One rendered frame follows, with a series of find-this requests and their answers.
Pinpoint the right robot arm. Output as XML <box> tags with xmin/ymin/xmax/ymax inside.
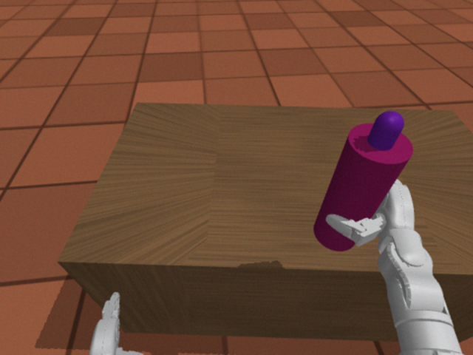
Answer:
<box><xmin>378</xmin><ymin>228</ymin><xmax>464</xmax><ymax>355</ymax></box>

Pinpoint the left robot hand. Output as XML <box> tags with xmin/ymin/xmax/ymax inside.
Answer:
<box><xmin>89</xmin><ymin>292</ymin><xmax>144</xmax><ymax>355</ymax></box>

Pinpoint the bottle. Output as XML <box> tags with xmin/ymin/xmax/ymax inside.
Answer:
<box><xmin>313</xmin><ymin>111</ymin><xmax>413</xmax><ymax>251</ymax></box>

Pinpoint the right robot hand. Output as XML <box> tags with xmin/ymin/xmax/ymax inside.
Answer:
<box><xmin>326</xmin><ymin>179</ymin><xmax>415</xmax><ymax>246</ymax></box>

